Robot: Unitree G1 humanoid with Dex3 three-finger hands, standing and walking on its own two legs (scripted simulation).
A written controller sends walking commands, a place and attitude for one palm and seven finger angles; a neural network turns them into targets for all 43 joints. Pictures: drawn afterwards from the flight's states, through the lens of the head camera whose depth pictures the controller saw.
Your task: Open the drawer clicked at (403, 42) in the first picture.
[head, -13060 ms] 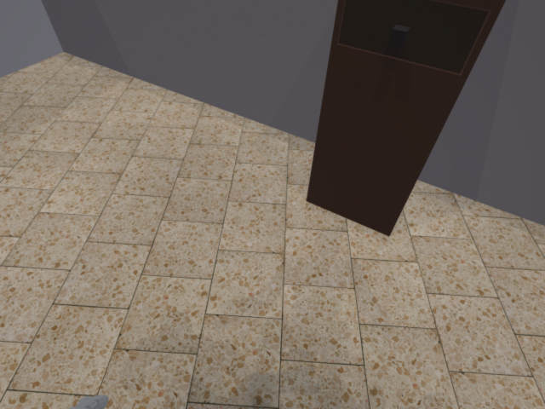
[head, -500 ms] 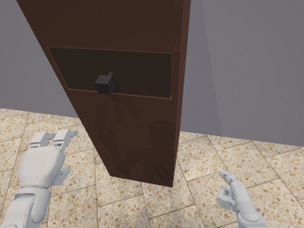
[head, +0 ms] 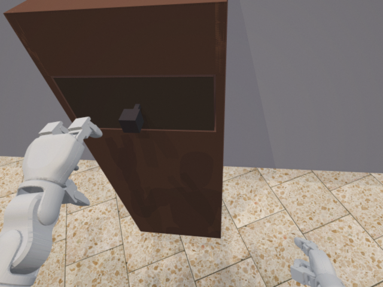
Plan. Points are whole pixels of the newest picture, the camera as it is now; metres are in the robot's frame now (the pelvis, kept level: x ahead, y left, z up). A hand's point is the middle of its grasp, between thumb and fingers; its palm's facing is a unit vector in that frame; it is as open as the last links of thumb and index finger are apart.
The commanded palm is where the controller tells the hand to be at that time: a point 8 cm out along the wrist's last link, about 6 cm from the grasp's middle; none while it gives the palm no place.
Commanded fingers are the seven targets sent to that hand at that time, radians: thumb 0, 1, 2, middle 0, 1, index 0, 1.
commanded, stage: raise the hand with hooked fingers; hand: left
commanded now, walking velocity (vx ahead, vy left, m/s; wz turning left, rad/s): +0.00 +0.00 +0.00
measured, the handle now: (134, 115) +0.47 +0.20 +0.11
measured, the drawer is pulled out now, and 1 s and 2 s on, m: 0.00 0.00 0.00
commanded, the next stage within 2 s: move the hooked fingers above the handle in 0.76 s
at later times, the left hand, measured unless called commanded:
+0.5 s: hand (38, 154) +0.26 +0.28 +0.20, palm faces +0.11 -0.04 -0.99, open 13.8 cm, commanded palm +0.22 +0.29 +0.28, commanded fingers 0.00 -0.50 0.30 -0.30 -1.20 -0.30 -1.20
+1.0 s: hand (48, 151) +0.26 +0.25 +0.22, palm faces +0.15 +0.00 -0.99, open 13.8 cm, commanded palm +0.23 +0.27 +0.28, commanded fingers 0.00 -0.50 0.30 -0.30 -1.20 -0.30 -1.20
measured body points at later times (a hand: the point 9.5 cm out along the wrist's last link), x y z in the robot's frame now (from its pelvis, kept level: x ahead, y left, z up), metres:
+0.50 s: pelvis -0.06 +0.04 +0.00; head -0.06 +0.02 +0.45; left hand +0.25 +0.28 +0.26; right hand +0.15 -0.16 -0.09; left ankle -0.03 +0.08 -0.74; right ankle -0.04 -0.09 -0.73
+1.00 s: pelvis -0.06 +0.02 +0.00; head -0.07 -0.02 +0.45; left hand +0.25 +0.25 +0.27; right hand +0.16 -0.18 -0.09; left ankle -0.03 +0.08 -0.74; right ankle -0.04 -0.09 -0.74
